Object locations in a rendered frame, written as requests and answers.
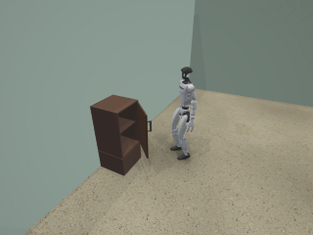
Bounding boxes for left robot upper arm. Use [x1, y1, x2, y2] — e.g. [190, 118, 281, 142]
[187, 84, 198, 105]

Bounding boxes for robot left hand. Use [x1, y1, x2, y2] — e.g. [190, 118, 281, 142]
[186, 120, 195, 132]

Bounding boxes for robot left forearm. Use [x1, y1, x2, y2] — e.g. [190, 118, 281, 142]
[190, 101, 198, 120]

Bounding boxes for cupboard door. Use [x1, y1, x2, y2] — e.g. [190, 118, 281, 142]
[137, 102, 149, 159]

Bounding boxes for right robot foot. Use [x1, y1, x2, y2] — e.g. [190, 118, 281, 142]
[170, 145, 182, 151]

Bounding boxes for humanoid robot head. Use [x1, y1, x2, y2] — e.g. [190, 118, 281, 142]
[181, 67, 193, 84]

